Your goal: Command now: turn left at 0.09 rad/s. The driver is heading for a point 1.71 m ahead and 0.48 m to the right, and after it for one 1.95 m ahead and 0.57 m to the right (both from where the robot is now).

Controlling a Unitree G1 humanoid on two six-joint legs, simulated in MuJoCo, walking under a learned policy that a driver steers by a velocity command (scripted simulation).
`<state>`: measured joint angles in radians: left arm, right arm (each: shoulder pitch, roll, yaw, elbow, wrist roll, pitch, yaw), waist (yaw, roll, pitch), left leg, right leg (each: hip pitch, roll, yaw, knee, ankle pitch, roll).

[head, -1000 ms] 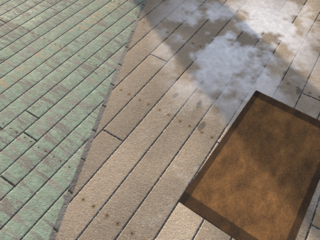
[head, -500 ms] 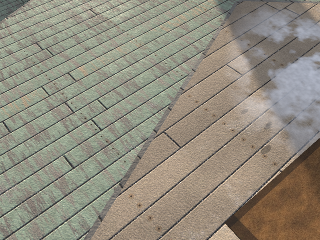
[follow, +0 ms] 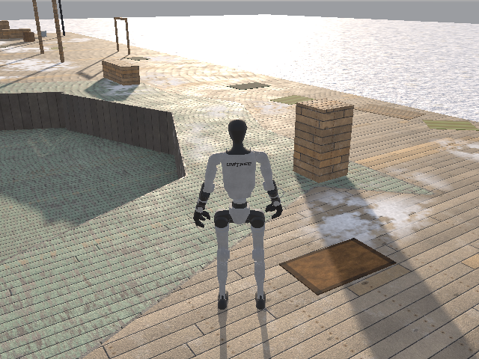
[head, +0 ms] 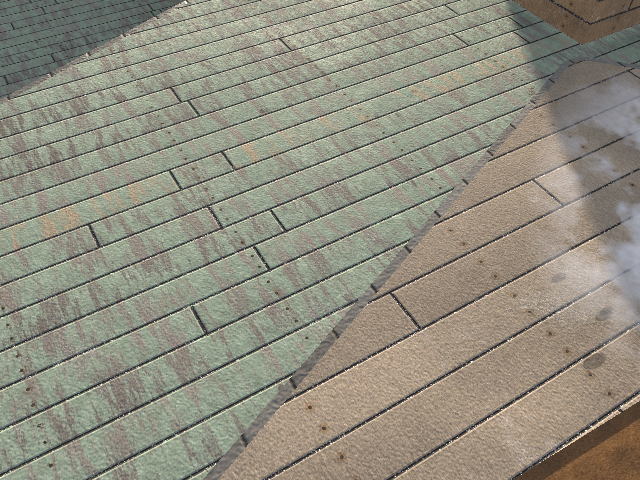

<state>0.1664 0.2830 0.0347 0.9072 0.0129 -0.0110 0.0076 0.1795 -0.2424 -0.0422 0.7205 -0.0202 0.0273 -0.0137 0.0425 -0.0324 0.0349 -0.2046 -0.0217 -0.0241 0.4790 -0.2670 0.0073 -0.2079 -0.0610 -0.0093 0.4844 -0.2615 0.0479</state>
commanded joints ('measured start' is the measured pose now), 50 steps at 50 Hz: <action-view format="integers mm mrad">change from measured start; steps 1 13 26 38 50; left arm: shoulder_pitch -15 10 34 68 114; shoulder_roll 125 114 103 74 45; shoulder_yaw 24 24 21 15 7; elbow -36 62 127 162 183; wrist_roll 0 -7 -10 -11 -12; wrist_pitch -3 -5 1 6 8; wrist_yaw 9 19 32 38 43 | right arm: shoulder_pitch -21 -10 23 46 67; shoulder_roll -139 -118 -113 -103 -86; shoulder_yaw -29 -24 -18 -7 2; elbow -50 19 127 214 278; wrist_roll -2 8 13 18 21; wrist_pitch -35 -37 -36 -35 -33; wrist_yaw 5 -2 -10 -18 -21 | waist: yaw -12 -16 -18 -22 -28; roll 147 51 44 36 33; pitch -30 -37 -23 -5 7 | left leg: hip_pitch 2 21 14 5 -4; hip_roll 126 87 57 44 38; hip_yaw -144 -96 -54 -34 -23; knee -130 -96 -83 -81 -82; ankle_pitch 147 210 204 181 163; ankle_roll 59 52 36 26 21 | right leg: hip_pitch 3 44 40 27 16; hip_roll -9 -13 -6 5 14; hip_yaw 11 7 -2 -9 -13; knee -37 -71 -72 -74 -73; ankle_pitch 111 152 148 137 125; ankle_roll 1 6 -2 -8 -12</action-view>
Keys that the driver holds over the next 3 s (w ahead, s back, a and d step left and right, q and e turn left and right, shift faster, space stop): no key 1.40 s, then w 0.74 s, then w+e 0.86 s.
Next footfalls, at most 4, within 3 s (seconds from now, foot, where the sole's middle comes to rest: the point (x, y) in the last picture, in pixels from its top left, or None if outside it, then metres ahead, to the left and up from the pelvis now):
2.10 left None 0.43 0.09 -0.77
2.66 right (416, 388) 0.71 -0.18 -0.77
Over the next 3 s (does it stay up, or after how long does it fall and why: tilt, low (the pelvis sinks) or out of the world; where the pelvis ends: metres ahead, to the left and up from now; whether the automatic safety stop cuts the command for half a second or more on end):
stays up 0.74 -0.11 0.01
